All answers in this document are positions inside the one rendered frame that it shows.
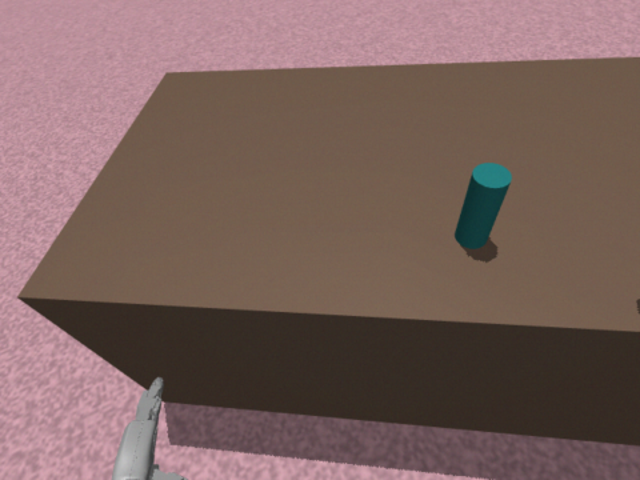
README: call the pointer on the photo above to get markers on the can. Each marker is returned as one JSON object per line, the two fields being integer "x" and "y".
{"x": 486, "y": 191}

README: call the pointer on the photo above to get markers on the left robot hand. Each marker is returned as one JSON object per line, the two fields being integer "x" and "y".
{"x": 135, "y": 457}

